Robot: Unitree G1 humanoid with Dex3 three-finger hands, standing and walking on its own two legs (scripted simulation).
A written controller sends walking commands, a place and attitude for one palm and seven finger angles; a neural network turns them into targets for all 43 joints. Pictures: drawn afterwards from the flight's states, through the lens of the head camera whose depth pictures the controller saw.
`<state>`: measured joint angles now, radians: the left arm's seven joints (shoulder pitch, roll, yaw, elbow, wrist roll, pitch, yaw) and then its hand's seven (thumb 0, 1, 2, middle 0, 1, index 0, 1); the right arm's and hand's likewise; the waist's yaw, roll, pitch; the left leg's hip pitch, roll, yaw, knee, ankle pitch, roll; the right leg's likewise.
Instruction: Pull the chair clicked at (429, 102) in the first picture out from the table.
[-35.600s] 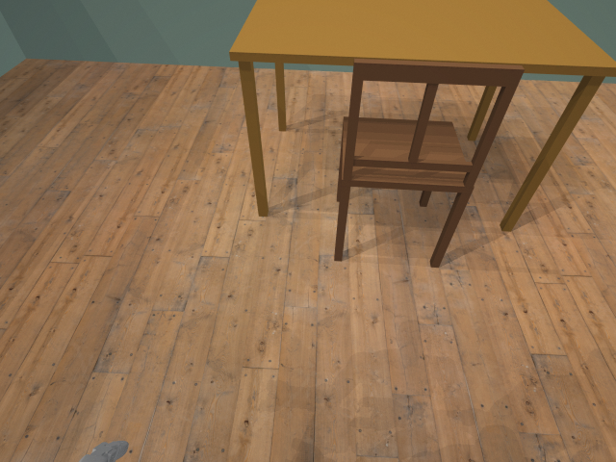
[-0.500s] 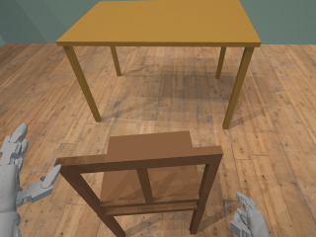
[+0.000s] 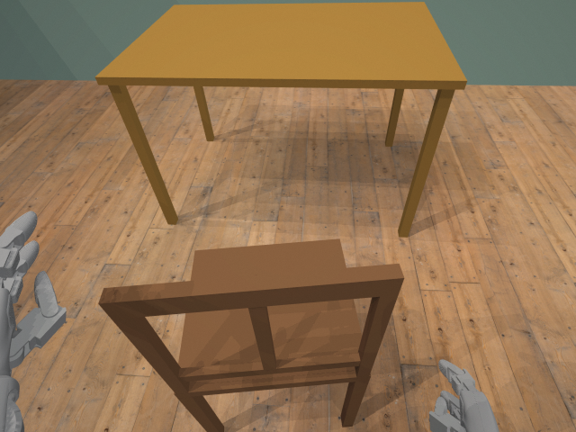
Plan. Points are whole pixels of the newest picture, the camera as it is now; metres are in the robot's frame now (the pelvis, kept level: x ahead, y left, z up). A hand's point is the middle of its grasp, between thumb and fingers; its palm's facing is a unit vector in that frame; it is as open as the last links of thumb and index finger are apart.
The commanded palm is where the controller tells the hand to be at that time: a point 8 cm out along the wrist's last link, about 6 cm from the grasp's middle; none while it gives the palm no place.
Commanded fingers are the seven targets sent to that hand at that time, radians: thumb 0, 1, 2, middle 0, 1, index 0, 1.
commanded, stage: step back with the hand held close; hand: left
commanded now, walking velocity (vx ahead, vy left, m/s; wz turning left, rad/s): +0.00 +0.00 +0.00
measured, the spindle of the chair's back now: (264, 337) +0.30 +0.09 -0.12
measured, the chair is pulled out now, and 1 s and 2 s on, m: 0.60 0.60 0.60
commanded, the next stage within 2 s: stop stepping back and stand still in 1.80 s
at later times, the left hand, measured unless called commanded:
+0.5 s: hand (48, 340) +0.16 +0.27 +0.14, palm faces +0.33 -0.76 -0.56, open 7.4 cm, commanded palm +0.10 +0.31 +0.17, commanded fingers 0.00 0.90 0.90 -0.20 -0.30 -0.20 -0.30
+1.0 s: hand out of the picture +0.10 +0.29 +0.15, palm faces +0.44 -0.74 -0.50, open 7.4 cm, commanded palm +0.04 +0.32 +0.17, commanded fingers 0.00 0.90 0.90 -0.20 -0.30 -0.20 -0.30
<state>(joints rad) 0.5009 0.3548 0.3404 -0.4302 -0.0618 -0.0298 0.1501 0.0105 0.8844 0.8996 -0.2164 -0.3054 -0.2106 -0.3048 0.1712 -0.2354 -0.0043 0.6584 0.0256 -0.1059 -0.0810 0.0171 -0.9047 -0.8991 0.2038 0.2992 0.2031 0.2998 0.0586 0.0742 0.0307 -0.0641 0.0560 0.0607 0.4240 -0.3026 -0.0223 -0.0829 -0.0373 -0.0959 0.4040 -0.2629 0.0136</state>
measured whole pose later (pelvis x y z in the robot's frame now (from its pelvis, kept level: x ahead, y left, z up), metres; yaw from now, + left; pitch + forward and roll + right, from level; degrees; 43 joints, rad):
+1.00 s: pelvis -0.10 +0.02 -0.01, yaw +1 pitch +1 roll -1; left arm 0.56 0.44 0.44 -0.54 -0.04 -0.14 0.19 0.01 0.89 0.90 -0.22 -0.31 -0.21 -0.31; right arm 0.21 -0.21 0.00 0.59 0.02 -0.11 -0.11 0.02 -0.90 -0.90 0.21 0.30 0.21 0.30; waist -0.01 0.00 0.04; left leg -0.39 0.04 0.04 0.59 -0.22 0.01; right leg -0.37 -0.04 -0.06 0.50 -0.14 0.02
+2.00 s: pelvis -0.25 -0.04 -0.01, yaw -1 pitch +1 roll +1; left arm 0.60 0.44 0.42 -0.51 -0.06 -0.16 0.16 0.01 0.89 0.90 -0.22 -0.31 -0.21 -0.31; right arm 0.15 -0.20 -0.04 0.63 0.01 -0.08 -0.10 0.02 -0.91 -0.90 0.20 0.30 0.20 0.30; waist 0.00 -0.06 0.04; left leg -0.33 0.00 0.02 0.50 -0.19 -0.01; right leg -0.38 -0.02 -0.03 0.65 -0.41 0.01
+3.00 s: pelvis -0.37 -0.07 -0.01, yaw +1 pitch +1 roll +0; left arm 0.36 0.36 0.27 -0.21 0.03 -0.12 0.07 0.00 0.89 0.90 -0.21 -0.31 -0.21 -0.31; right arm 0.20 -0.25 -0.06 0.66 -0.02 -0.10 -0.02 0.01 -0.91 -0.90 0.20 0.30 0.20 0.30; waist -0.01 0.04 -0.01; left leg -0.35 -0.02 0.01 0.56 -0.23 0.04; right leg -0.32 -0.03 -0.06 0.74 -0.51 0.01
